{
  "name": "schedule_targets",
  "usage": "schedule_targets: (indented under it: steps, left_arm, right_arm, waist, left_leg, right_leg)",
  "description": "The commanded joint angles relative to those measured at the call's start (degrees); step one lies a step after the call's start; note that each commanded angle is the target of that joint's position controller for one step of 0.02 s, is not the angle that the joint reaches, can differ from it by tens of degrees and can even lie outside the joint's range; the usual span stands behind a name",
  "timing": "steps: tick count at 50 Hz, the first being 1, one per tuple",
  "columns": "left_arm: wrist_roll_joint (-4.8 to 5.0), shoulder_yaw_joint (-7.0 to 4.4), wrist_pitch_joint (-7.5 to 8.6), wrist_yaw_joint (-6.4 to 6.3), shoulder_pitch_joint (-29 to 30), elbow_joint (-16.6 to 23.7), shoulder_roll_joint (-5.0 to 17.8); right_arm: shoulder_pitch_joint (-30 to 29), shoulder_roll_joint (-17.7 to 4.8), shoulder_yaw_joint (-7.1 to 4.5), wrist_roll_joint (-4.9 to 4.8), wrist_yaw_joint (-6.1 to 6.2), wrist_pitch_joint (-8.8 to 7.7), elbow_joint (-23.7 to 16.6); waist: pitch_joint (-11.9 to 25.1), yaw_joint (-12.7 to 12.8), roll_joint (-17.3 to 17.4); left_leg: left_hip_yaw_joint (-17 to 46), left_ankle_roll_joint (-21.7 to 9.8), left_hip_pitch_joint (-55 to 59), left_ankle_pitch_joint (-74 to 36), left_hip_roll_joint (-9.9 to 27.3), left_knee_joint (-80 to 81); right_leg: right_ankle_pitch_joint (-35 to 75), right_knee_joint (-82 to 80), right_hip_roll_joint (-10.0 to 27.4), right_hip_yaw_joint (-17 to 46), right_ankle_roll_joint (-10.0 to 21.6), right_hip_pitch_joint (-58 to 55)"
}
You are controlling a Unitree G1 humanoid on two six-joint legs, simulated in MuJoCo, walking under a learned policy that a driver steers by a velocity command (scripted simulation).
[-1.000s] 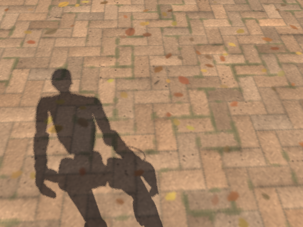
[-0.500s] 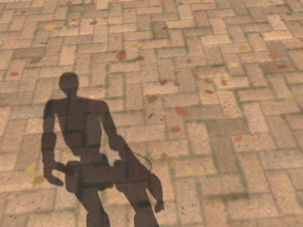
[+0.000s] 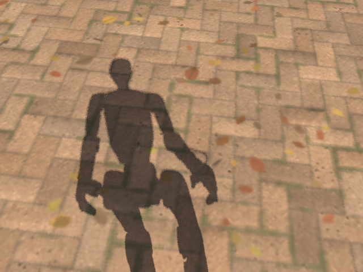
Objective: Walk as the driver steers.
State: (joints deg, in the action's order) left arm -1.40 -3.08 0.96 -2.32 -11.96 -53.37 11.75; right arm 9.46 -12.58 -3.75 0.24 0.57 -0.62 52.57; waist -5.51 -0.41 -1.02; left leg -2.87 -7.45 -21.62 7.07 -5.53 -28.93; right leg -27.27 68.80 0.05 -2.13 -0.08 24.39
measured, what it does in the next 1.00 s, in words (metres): steps on the spot, turning left: right foot, then left foot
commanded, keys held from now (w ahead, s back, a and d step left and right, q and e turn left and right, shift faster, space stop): q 0.74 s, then w+q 0.26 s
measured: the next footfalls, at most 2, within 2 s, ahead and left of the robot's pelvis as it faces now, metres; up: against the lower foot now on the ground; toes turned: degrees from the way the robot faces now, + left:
right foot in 0.44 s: +0.08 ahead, -0.14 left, +0.00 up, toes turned +20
left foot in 0.92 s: -0.01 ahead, +0.05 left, +0.00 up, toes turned +35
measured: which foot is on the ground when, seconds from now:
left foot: down 0.00-0.44, up 0.46-0.90, down 0.92-1.00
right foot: up 0.00-0.42, down 0.44-0.92, up 0.94-1.00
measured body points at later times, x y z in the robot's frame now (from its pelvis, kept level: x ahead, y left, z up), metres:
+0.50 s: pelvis +0.02 -0.05 +0.01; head +0.05 -0.06 +0.46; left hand +0.05 +0.25 -0.09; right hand +0.19 -0.29 -0.12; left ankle +0.07 +0.04 -0.70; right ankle +0.04 -0.15 -0.73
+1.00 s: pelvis +0.03 -0.01 +0.01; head +0.03 +0.02 +0.46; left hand -0.08 +0.27 -0.12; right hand +0.30 -0.16 -0.09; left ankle -0.05 +0.03 -0.73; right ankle +0.05 -0.14 -0.68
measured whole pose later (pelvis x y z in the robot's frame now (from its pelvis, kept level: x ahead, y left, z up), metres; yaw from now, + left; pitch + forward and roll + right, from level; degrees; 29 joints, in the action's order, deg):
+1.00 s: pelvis +0.03 -0.01 +0.01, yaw +36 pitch +0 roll +0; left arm -2.3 -4.2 -1.1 0.7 -16.0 -45.1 18.4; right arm 11.7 -16.2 -3.0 1.0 -2.5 0.9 44.1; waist -1.3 1.3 -2.9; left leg -0.7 -4.7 -10.4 19.1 -3.4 -29.4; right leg -27.7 53.2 3.7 -4.6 0.5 19.4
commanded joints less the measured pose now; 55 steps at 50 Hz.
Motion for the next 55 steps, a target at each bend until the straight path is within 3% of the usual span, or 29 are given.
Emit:
schedule_targets:
  steps: [1, 4, 9, 15, 19, 21, 22, 23, 24, 25, 26, 28, 34, 37, 41, 43, 44, 45, 46, 47, 48, 49, 50, 51, 52, 53, 55]
  left_arm:
    - [-0.92, -1.28, -1.79, -0.13, -5.7, 2.4, 4.7]
    - [-0.35, -1.26, -2.69, -0.07, -4.5, 3.5, 4.5]
    - [-0.05, -1.59, -3.55, -0.27, 1.9, 6.7, 6.4]
    - [0.79, -1.19, -2.7, -0.6, 3.6, 8.8, 6.7]
    - [1.8, -0.89, -1.84, -0.86, -0.9, 8.8, 7.1]
    - [1.74, -0.94, -1.37, -1.33, -6.6, 7.7, 7.6]
    - [0.98, -1.81, -1.13, -1.89, -6.5, 8.0, 11.4]
    - [0.04, -3.02, -1.22, -2.04, -2.7, 10.6, 17.6]
    - [-0.78, -2.6, -1.44, -1.68, 2.8, 11.7, 16.3]
    - [-0.49, -1.45, -1.25, -1.43, 4.4, 12.5, 12.0]
    - [-0.13, -0.8, -1.04, -1.13, 6.6, 12.8, 9.8]
    - [0.01, -0.53, -0.99, -0.91, 6.8, 13.9, 9.4]
    - [-0.03, -1.68, -1.08, -0.4, -4.1, 11.6, 12.3]
    - [-0.23, -2.1, -1.15, 0.22, -3.4, 11.7, 13.2]
    - [-0.98, -2.97, -0.96, 1.48, -3.6, 11.6, 15.2]
    - [-1.0, -3.34, -0.85, 1.91, -3.2, 11.5, 15.9]
    - [-0.56, -3.42, -0.89, 2.04, -2.4, 11.5, 16.0]
    - [0.04, -3.32, -1.01, 2.04, -1.1, 11.6, 15.5]
    - [0.03, -2.57, -1.03, 2.11, -1.2, 11.8, 12.8]
    - [-0.52, -0.63, -1.02, 2.78, 1.7, 15.6, 6.5]
    - [-2.26, -1.2, -0.89, 2.75, 6.8, 17.8, 9.6]
    - [-1.3, -1.89, -0.46, 3.41, 7.8, 17.8, 12.2]
    - [-0.09, -2.0, 0.4, 4.25, 5.6, 16.5, 12.7]
    - [-0.31, -2.09, 0.92, 4.6, 3.7, 15.3, 12.9]
    - [-1.18, -2.08, 0.87, 4.72, 2.0, 14.1, 13.0]
    - [-1.64, -2.01, 0.59, 4.85, 0.9, 13.4, 12.7]
    - [-1.53, -1.7, 0.06, 4.85, 1.7, 13.8, 11.6]
  right_arm:
    - [2.6, -6.1, -1.38, 0.51, 0.51, 0.45, -2.9]
    - [2.9, -8.7, -2.17, 0.77, 0.07, 0.26, -3.7]
    - [4.3, -10.3, -2.9, 0.73, 0.11, 1.59, -4.7]
    - [4.9, -11.0, -3.52, 1.15, -0.11, 2.2, -5.6]
    - [2.8, -11.1, -3.72, 1.01, -0.68, 2.76, -6.3]
    - [0.4, -10.7, -3.69, 0.13, -0.82, 3.11, -7.1]
    - [1.2, -8.4, -3.11, -0.51, -0.6, 3.01, -7.7]
    - [2.6, -5.8, -2.63, -1.47, -0.29, 2.77, -8.8]
    - [2.0, -10.9, -3.75, 1.26, 0.0, 2.44, -7.7]
    - [2.7, -11.6, -4.11, 1.77, -0.39, 2.35, -7.3]
    - [4.6, -10.7, -3.99, 1.89, -0.84, 2.62, -6.4]
    - [7.3, -10.2, -3.75, 1.75, -1.83, 3.7, -5.3]
    - [-0.6, -8.7, -2.13, 0.7, -3.04, 4.75, -8.8]
    - [-2.1, -8.0, -1.45, 0.25, -3.5, 4.97, -10.2]
    - [-5.8, -8.7, -0.89, 0.42, -4.66, 4.85, -13.0]
    - [-6.0, -8.8, -0.8, 0.51, -4.97, 4.37, -13.6]
    - [-4.0, -8.5, -0.71, 0.8, -4.91, 3.92, -13.1]
    - [1.3, -8.2, -0.74, 1.28, -4.57, 3.25, -11.1]
    - [9.6, -10.4, -1.62, 1.75, -3.87, 2.32, -7.8]
    - [15.6, -17.8, -3.29, 1.79, -3.13, 1.46, -7.8]
    - [15.4, -19.3, -3.3, 0.88, -2.71, 0.85, -8.7]
    - [13.5, -16.0, -2.42, 0.54, -2.22, 0.91, -8.1]
    - [10.5, -13.5, -1.48, 0.28, -1.75, 0.61, -8.5]
    - [8.4, -12.8, -1.2, 0.25, -1.31, 0.19, -9.0]
    - [7.4, -12.2, -0.93, 0.22, -0.97, -0.36, -9.3]
    - [7.6, -11.9, -0.74, 0.18, -1.04, -0.94, -9.2]
    - [10.1, -12.7, -1.0, -0.27, -1.28, -1.8, -8.2]
  waist:
    - [7.5, 1.3, 3.2]
    - [9.8, 1.2, 3.8]
    - [8.9, -1.3, 7.0]
    - [8.8, -2.1, 7.5]
    - [9.2, -0.2, 8.8]
    - [8.5, 3.0, 8.1]
    - [7.7, 2.1, 1.9]
    - [8.3, 0.6, -11.1]
    - [4.2, -0.4, -6.8]
    - [4.2, -1.9, -3.8]
    - [3.8, -3.7, -2.9]
    - [4.9, -3.5, -6.7]
    - [5.9, 2.7, -7.5]
    - [6.4, 2.9, -8.7]
    - [5.9, 4.3, -10.0]
    - [4.0, 3.6, -9.3]
    - [3.7, 1.8, -7.7]
    - [4.3, -1.2, -5.4]
    - [7.5, -4.2, 2.1]
    - [8.8, -6.5, 19.6]
    - [2.4, -7.6, 13.9]
    - [-1.4, -5.9, 8.3]
    - [-2.8, -3.2, 7.6]
    - [-2.5, -1.5, 7.7]
    - [-1.4, -0.6, 8.0]
    - [0.6, -0.1, 7.4]
    - [2.1, 0.0, 5.7]
  left_leg:
    - [18.9, -9.1, 5.7, -16.7, 15.2, 12.7]
    - [19.7, -7.8, 6.3, -11.6, 13.8, 13.0]
    - [26.0, -5.5, 8.3, 10.1, 12.7, 15.8]
    - [31.4, -5.1, 10.3, 10.0, 12.7, 15.1]
    - [33.9, -3.4, 7.6, 5.8, 11.4, 14.9]
    - [32.4, 0.6, 2.3, 10.3, 8.0, 13.7]
    - [27.9, 4.4, -3.4, 18.9, 3.3, 7.7]
    - [14.3, 7.2, -11.5, 22.7, -6.3, -9.2]
    - [10.3, 7.8, -13.0, 23.0, -3.4, -21.3]
    - [10.7, 7.9, -8.7, 20.6, -1.5, -27.7]
    - [10.3, 7.9, -7.9, 17.3, -1.3, -32.3]
    - [8.4, 8.9, -9.8, 15.4, -1.1, -39.4]
    - [5.0, 11.8, -14.3, 17.3, 2.3, -30.0]
    - [2.7, 11.1, -8.8, 18.4, 3.6, -22.8]
    - [-0.7, 7.8, -1.1, 19.6, 4.6, -13.3]
    - [-2.2, 5.7, 3.1, 19.6, 4.1, -7.3]
    - [-2.9, 4.6, 7.8, 17.1, 3.6, -2.2]
    - [-3.5, 3.4, 16.0, 13.7, 2.2, 3.9]
    - [2.3, 1.8, 27.6, 16.4, 3.7, 8.5]
    - [31.4, -4.2, 35.9, 33.6, 22.2, 16.7]
    - [44.9, -10.1, 29.2, 31.8, 27.6, 21.4]
    - [37.9, -10.3, 26.9, 29.4, 25.1, 20.2]
    - [31.8, -8.4, 24.3, 23.8, 21.2, 20.4]
    - [27.2, -6.9, 23.6, 16.4, 17.6, 20.7]
    - [24.0, -6.1, 23.5, 8.5, 15.4, 20.4]
    - [21.9, -6.0, 23.7, 0.4, 14.3, 19.6]
    - [20.2, -6.3, 23.7, -8.2, 13.7, 18.3]
  right_leg:
    - [3.9, -2.0, 1.6, 3.4, -1.2, 3.0]
    - [5.3, -6.4, 1.3, 3.9, -2.1, 3.4]
    - [6.0, -13.5, 1.0, 5.3, -3.1, 6.6]
    - [3.4, -21.4, -1.3, 6.2, -1.6, 3.5]
    - [2.1, -32.7, -4.1, 5.8, 0.9, -6.3]
    - [8.8, -47.8, -4.3, 4.8, 2.4, -16.7]
    - [6.2, -56.1, 3.3, 12.1, 4.1, -21.4]
    - [0.2, -61.0, 19.9, 30.6, 10.0, -22.4]
    - [8.4, -60.1, 23.0, 29.8, 13.6, -12.9]
    - [16.6, -57.7, 20.1, 24.7, 13.4, -9.5]
    - [22.4, -55.7, 15.8, 18.1, 11.4, -9.1]
    - [31.3, -53.0, 11.9, 10.8, 10.0, -13.0]
    - [47.4, -48.2, 14.4, 7.3, 11.9, -27.5]
    - [47.5, -47.2, 15.3, 4.8, 11.8, -26.0]
    - [14.2, -52.9, 16.8, 5.4, 11.0, -20.4]
    - [6.2, -53.9, 17.7, 5.4, 10.2, -17.2]
    - [5.7, -52.1, 17.4, 3.9, 9.2, -14.6]
    - [5.6, -47.0, 16.1, 0.8, 7.7, -9.7]
    - [2.8, -35.1, 12.6, -4.1, 5.3, -1.8]
    - [-10.2, -13.3, 4.1, -11.0, 0.8, 15.6]
    - [-10.0, -7.9, 0.1, -1.2, 0.6, 25.3]
    - [-3.4, -6.6, 3.8, 2.6, 0.9, 25.3]
    - [3.7, -8.3, 4.9, 2.8, 0.8, 22.8]
    - [7.7, -10.2, 5.3, 2.7, 0.3, 20.4]
    - [10.3, -10.8, 5.3, 2.2, -0.5, 18.2]
    - [12.1, -10.3, 4.6, 1.7, -1.1, 16.6]
    - [13.8, -10.9, 4.0, 1.0, -2.1, 16.5]
Keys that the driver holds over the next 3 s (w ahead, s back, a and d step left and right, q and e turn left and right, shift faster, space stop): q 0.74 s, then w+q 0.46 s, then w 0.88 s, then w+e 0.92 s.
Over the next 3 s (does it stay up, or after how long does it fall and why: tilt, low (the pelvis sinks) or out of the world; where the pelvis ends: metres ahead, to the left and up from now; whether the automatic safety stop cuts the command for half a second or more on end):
stays up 0.82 0.75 -0.01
